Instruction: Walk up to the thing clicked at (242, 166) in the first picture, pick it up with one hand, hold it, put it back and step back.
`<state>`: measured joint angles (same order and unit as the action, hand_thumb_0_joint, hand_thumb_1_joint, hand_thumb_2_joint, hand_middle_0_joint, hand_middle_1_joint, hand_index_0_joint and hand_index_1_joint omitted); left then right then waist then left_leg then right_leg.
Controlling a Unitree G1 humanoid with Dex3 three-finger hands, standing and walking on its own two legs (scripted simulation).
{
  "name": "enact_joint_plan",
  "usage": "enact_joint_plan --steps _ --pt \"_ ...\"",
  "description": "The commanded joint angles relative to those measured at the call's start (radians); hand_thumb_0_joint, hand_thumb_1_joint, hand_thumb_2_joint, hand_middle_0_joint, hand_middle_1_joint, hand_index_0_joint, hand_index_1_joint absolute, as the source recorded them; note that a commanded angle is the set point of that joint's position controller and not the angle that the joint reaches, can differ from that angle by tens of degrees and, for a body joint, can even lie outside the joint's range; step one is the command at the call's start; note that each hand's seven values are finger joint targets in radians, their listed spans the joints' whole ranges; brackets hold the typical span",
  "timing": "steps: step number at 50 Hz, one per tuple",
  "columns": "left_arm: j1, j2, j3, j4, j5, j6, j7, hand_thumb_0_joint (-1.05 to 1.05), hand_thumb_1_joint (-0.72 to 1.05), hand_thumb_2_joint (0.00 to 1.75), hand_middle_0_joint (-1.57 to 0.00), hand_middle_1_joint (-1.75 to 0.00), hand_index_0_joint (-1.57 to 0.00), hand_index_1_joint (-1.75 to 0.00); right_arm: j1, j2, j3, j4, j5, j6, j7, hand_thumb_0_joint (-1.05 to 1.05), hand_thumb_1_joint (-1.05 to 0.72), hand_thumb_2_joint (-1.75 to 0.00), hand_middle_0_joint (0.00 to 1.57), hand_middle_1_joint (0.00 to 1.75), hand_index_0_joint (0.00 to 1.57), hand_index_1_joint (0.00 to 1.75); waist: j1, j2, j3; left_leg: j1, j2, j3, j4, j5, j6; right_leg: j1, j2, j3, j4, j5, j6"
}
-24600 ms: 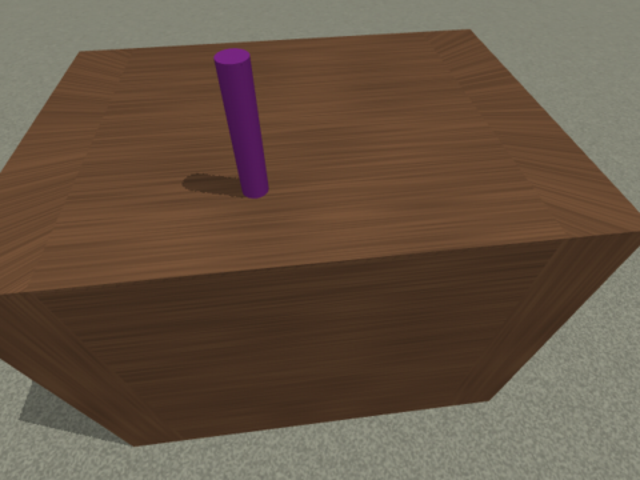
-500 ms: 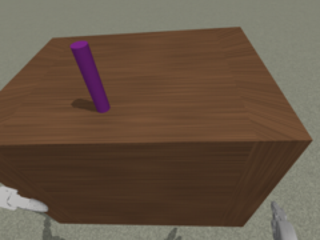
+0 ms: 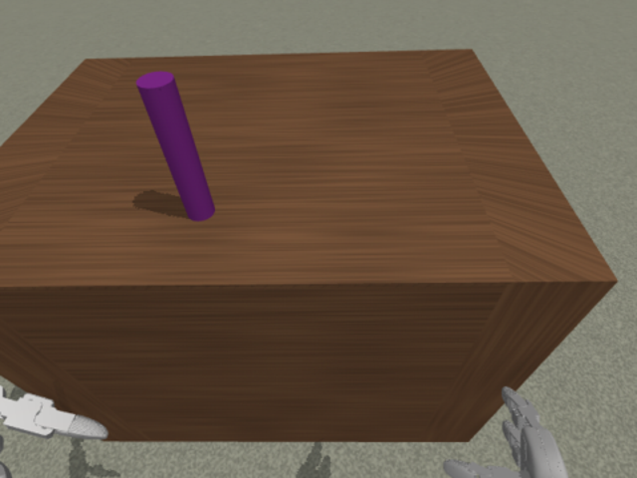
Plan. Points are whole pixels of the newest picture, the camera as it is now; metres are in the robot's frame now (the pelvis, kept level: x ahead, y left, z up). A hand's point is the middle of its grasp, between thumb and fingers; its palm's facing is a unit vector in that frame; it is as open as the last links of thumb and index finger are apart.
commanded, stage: home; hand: left
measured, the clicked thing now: (181, 155) +0.51 +0.25 +0.14
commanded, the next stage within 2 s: none
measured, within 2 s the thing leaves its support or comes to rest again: neither
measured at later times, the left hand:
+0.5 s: hand (210, 441) +0.18 +0.18 -0.08, palm faces +0.12 -0.97 -0.19, open 17.6 cm
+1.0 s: hand (218, 440) +0.19 +0.18 -0.11, palm faces -0.01 -0.96 -0.27, open 17.5 cm
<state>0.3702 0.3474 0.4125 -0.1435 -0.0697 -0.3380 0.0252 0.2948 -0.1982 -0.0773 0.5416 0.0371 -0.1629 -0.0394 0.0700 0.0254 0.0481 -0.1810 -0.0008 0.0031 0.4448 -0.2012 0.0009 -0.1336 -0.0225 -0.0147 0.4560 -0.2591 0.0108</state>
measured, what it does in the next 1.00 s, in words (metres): stands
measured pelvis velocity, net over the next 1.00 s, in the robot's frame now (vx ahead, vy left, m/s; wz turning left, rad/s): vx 0.02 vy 0.00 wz -0.02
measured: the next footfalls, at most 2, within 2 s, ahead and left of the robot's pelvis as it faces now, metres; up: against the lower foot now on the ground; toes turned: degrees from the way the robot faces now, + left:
none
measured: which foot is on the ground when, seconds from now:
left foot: down 0.00-1.00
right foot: down 0.00-1.00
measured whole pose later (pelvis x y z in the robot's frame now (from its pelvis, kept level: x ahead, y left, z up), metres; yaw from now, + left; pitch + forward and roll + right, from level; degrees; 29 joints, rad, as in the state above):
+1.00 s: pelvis +0.02 +0.00 +0.00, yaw -1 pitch +0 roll +0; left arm 0.20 0.21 -0.01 0.66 0.03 -0.09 0.05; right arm 0.20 -0.24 0.00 0.73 -0.03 -0.03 -0.03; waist -0.01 0.01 0.02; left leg -0.25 0.02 0.02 0.51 -0.26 -0.01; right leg -0.20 -0.01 0.00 0.50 -0.30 0.01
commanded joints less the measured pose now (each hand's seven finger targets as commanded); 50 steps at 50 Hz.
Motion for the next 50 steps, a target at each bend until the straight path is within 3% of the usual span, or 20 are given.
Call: enact_joint_plan --steps 1,5,7,11,13,16,18,19,20,21,22,24,27,29,31,35,45,46,47,50 --pt "0.019 0.141 0.004 -0.131 0.004 -0.029 0.008 0.0 -0.56 0.05 -0.05 -0.05 -0.05 -0.05 -0.083 -0.121 -0.036 -0.092 -0.01 -0.048 0.002 0.0 -0.5 -0.67 0.16 0.23 0.16 0.23 -0.014 0.044 -0.068 0.017 0.006 0.012 -0.095 0.037 0.012 -0.032 0.031 -0.044 -0.082 0.075 -0.02" --pt "0.051 0.126 -0.045 -0.103 0.024 -0.004 0.017 0.0 -0.58 0.04 -0.05 -0.05 -0.05 -0.05 -0.154 -0.198 -0.09 -0.106 -0.024 -0.05 -0.011 0.0 -0.55 -0.7 0.17 0.24 0.17 0.24 -0.029 0.018 -0.144 0.072 0.015 0.0 -0.087 0.096 0.007 -0.015 0.037 -0.047 -0.071 0.129 -0.019" --pt "0.036 0.085 -0.105 -0.063 0.031 0.012 0.019 0.0 -0.6 0.03 -0.04 -0.05 -0.05 -0.05 -0.159 -0.171 -0.071 -0.092 -0.024 -0.049 -0.015 0.0 -0.57 -0.72 0.17 0.25 0.17 0.25 -0.039 -0.003 -0.126 0.076 0.017 -0.003 -0.085 0.107 0.009 -0.027 0.036 -0.046 -0.073 0.133 -0.018" --pt "-0.013 0.002 -0.224 0.028 0.045 0.042 0.02 0.0 -0.61 0.02 -0.04 -0.05 -0.04 -0.04 -0.2 -0.053 0.03 -0.051 -0.023 -0.043 -0.018 0.0 -0.59 -0.73 0.17 0.25 0.17 0.25 -0.045 -0.014 -0.09 0.059 0.003 0.012 -0.078 0.103 0.015 -0.058 0.021 -0.038 -0.083 0.124 -0.016" --pt "0.001 0.005 -0.236 0.133 0.051 0.059 0.02 0.0 -0.61 0.02 -0.04 -0.04 -0.04 -0.04 -0.156 -0.076 0.014 -0.023 -0.028 -0.034 -0.025 0.0 -0.67 -0.77 0.18 0.26 0.18 0.26 -0.063 -0.019 -0.095 0.064 0.003 0.019 -0.071 0.116 0.017 -0.062 0.019 -0.038 -0.081 0.14 -0.015" --pt "-0.029 -0.02 -0.278 0.221 0.054 0.083 0.015 0.0 -0.6 0.03 -0.04 -0.05 -0.05 -0.04 -0.156 -0.053 0.047 -0.01 -0.03 -0.024 -0.022 0.0 -0.8 -0.85 0.19 0.28 0.19 0.28 -0.057 -0.004 -0.114 0.056 -0.002 0.026 -0.052 0.171 0.015 -0.049 0.014 -0.036 -0.073 0.2 -0.014" --pt "-0.045 -0.011 -0.288 0.317 0.056 0.102 0.014 0.0 -0.58 0.04 -0.05 -0.05 -0.05 -0.05 -0.156 -0.088 0.017 0.009 -0.03 -0.011 -0.027 0.0 -0.82 -0.86 0.19 0.29 0.19 0.29 -0.065 -0.007 -0.104 0.046 -0.009 0.035 -0.042 0.176 0.016 -0.064 0.006 -0.027 -0.072 0.218 -0.012" --pt "-0.057 -0.043 -0.319 0.372 0.056 0.113 0.009 0.0 -0.57 0.04 -0.05 -0.05 -0.05 -0.05 -0.179 -0.073 0.036 -0.011 -0.029 -0.009 -0.024 0.0 -0.84 -0.87 0.2 0.29 0.2 0.29 -0.072 -0.019 -0.115 0.048 -0.009 0.037 -0.036 0.187 0.017 -0.062 0.005 -0.026 -0.07 0.233 -0.01" --pt "-0.081 -0.031 -0.312 0.403 0.055 0.12 0.011 0.0 -0.59 0.03 -0.04 -0.05 -0.05 -0.05 -0.191 -0.088 0.024 -0.006 -0.029 -0.004 -0.025 0.0 -0.85 -0.88 0.2 0.29 0.2 0.29 -0.065 -0.02 -0.11 0.037 -0.01 0.037 -0.037 0.177 0.017 -0.064 0.003 -0.025 -0.07 0.224 -0.011" --pt "-0.115 0.028 -0.202 0.368 0.054 0.109 0.042 0.0 -0.6 0.03 -0.04 -0.04 -0.04 -0.04 -0.137 -0.152 0.031 0.037 -0.037 0.004 -0.027 0.0 -0.77 -0.83 0.19 0.28 0.19 0.28 -0.044 -0.03 -0.1 0.032 -0.011 0.031 -0.032 0.128 0.011 -0.06 0.017 -0.027 -0.076 0.168 -0.014" --pt "-0.102 -0.021 -0.281 0.426 0.062 0.116 0.039 0.0 -0.6 0.03 -0.04 -0.04 -0.04 -0.04 -0.146 -0.149 0.033 0.034 -0.035 0.009 -0.026 0.0 -0.75 -0.82 0.19 0.28 0.19 0.28 -0.061 -0.008 -0.088 0.029 -0.011 0.033 -0.036 0.116 0.007 -0.074 0.017 -0.025 -0.073 0.153 -0.02" --pt "-0.166 -0.066 -0.334 0.481 0.059 0.126 0.036 0.0 -0.58 0.04 -0.05 -0.05 -0.05 -0.05 -0.158 -0.127 0.047 0.027 -0.033 0.01 -0.022 0.0 -0.85 -0.88 0.2 0.29 0.2 0.29 -0.075 -0.004 -0.076 0.016 -0.011 0.036 -0.033 0.079 0.007 -0.095 0.018 -0.021 -0.072 0.123 -0.021" --pt "-0.21 -0.024 -0.302 0.532 0.064 0.131 0.052 0.0 -0.57 0.04 -0.05 -0.05 -0.05 -0.05 -0.145 -0.135 0.042 0.032 -0.034 0.021 -0.025 0.0 -0.88 -0.89 0.2 0.3 0.2 0.3 -0.066 0.017 -0.15 0.025 -0.007 0.035 -0.006 0.157 0.003 -0.068 0.018 -0.02 -0.041 0.198 -0.023" --pt "-0.22 -0.053 -0.344 0.554 0.066 0.138 0.055 0.0 -0.56 0.05 -0.05 -0.05 -0.05 -0.05 -0.146 -0.131 0.045 0.03 -0.034 0.025 -0.024 0.0 -0.86 -0.88 0.2 0.3 0.2 0.3 -0.067 0.008 -0.166 0.031 -0.004 0.035 0.002 0.169 0.003 -0.062 0.02 -0.02 -0.03 0.213 -0.021" --pt "-0.217 -0.048 -0.337 0.531 0.066 0.141 0.065 0.0 -0.56 0.05 -0.05 -0.05 -0.05 -0.05 -0.138 -0.137 0.038 0.027 -0.034 0.029 -0.026 0.0 -0.87 -0.89 0.2 0.3 0.2 0.3 -0.058 0.014 -0.23 0.056 0.0 0.032 0.01 0.219 -0.001 -0.042 0.024 -0.022 -0.017 0.259 -0.023" --pt "-0.199 -0.084 -0.374 0.59 0.064 0.164 0.071 0.0 -0.57 0.04 -0.05 -0.05 -0.05 -0.05 -0.148 -0.137 0.041 0.025 -0.03 0.042 -0.025 0.0 -0.89 -0.9 0.2 0.3 0.2 0.3 -0.062 -0.041 -0.167 0.029 0.0 0.037 0.004 0.197 0.005 -0.05 0.025 -0.023 -0.034 0.248 -0.016" --pt "-0.196 -0.073 -0.361 0.604 0.065 0.188 0.069 0.0 -0.57 0.04 -0.05 -0.05 -0.05 -0.05 -0.136 -0.141 0.036 0.018 -0.026 0.077 -0.025 0.0 -0.89 -0.9 0.2 0.3 0.2 0.3 -0.061 -0.053 -0.156 0.023 -0.005 0.051 0.001 0.203 0.01 -0.051 0.019 -0.012 -0.036 0.279 -0.009" --pt "-0.226 -0.065 -0.36 0.58 0.063 0.187 0.071 0.0 -0.57 0.04 -0.05 -0.05 -0.05 -0.05 -0.141 -0.14 0.038 0.017 -0.025 0.081 -0.025 0.0 -0.89 -0.9 0.2 0.3 0.2 0.3 -0.065 -0.04 -0.142 0.026 -0.003 0.05 -0.004 0.189 0.008 -0.062 0.021 -0.013 -0.039 0.258 -0.011" --pt "-0.135 0.178 -0.32 0.767 0.118 0.222 0.048 0.0 -0.56 0.05 -0.05 -0.05 -0.05 -0.05 -0.092 -0.287 -0.008 0.125 -0.093 0.102 0.001 0.0 -0.89 -0.9 0.2 0.3 0.2 0.3 -0.078 0.031 -0.21 0.065 0.098 -0.044 0.079 0.379 0.027 -0.03 -0.097 0.087 0.021 0.468 -0.046" --pt "-0.135 0.154 -0.341 0.814 0.105 0.247 0.026 0.0 -0.61 0.02 -0.04 -0.04 -0.04 -0.04 -0.108 -0.255 0.005 0.153 -0.07 0.123 0.025 0.0 -0.89 -0.9 0.2 0.3 0.2 0.3 -0.074 -0.024 -0.225 0.063 0.1 -0.054 0.064 0.403 0.031 0.005 -0.105 0.079 0.025 0.538 -0.046"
